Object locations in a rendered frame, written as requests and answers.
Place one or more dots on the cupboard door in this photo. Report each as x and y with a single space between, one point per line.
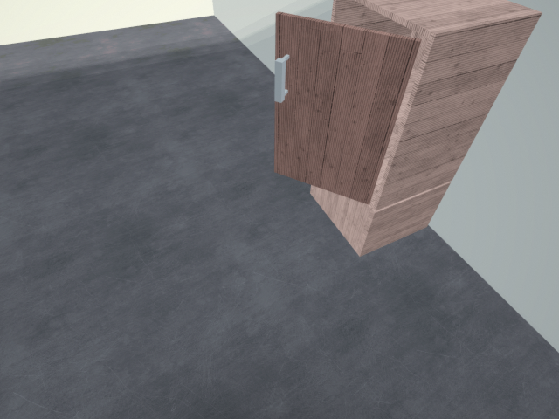
345 88

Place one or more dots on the handle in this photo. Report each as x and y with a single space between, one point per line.
280 77

